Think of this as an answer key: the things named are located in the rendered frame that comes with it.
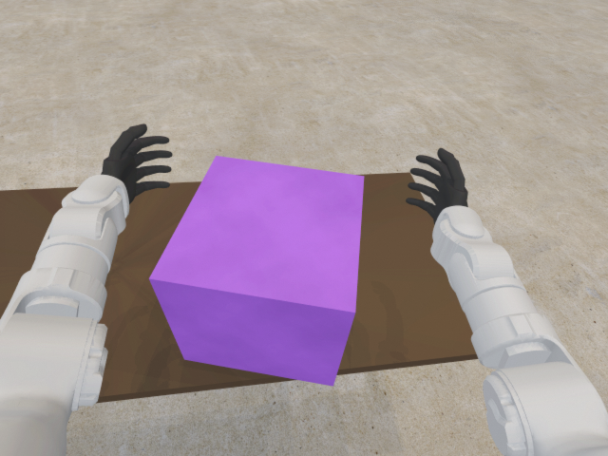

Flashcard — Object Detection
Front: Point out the robot left forearm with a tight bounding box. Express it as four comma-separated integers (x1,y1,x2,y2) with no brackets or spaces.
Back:
0,175,129,336

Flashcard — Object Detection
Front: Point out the table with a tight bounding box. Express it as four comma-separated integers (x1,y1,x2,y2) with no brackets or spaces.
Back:
0,172,478,404

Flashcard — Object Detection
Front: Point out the robot right forearm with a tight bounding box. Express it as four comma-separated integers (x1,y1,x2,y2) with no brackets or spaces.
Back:
430,205,608,424

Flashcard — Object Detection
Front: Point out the right robot hand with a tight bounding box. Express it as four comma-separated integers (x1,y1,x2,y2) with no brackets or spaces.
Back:
406,148,468,225

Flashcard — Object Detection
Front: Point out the robot right upper arm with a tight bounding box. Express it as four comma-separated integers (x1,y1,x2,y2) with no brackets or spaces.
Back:
483,360,608,456

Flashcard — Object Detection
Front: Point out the robot left upper arm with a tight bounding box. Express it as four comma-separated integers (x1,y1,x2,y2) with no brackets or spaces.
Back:
0,313,108,456

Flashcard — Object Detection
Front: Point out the left robot hand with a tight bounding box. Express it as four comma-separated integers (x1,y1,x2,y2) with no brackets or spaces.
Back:
101,123,172,204

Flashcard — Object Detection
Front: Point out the carton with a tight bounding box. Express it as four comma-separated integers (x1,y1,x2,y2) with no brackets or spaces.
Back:
149,156,364,386

